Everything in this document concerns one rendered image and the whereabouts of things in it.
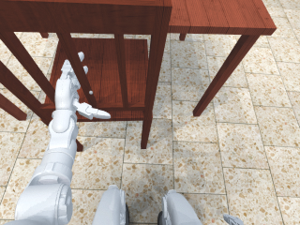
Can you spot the robot left hand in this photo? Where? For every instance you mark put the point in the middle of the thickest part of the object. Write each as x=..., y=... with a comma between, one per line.
x=66, y=91

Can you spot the robot left shin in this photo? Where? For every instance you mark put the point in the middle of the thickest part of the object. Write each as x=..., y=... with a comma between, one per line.
x=122, y=217

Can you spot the left robot thigh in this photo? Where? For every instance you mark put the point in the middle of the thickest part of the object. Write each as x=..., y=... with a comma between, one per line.
x=110, y=206

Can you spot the chair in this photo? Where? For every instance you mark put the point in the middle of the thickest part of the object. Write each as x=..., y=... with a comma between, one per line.
x=123, y=78

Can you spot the robot left forearm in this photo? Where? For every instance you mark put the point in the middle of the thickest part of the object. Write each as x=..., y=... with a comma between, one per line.
x=58, y=159

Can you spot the robot right hand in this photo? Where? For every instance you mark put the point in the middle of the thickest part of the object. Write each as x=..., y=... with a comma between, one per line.
x=231, y=220

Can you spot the table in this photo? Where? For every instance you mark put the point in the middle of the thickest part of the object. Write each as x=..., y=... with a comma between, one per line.
x=248, y=18

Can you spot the left robot upper arm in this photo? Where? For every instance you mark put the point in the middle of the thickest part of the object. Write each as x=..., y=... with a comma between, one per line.
x=49, y=204

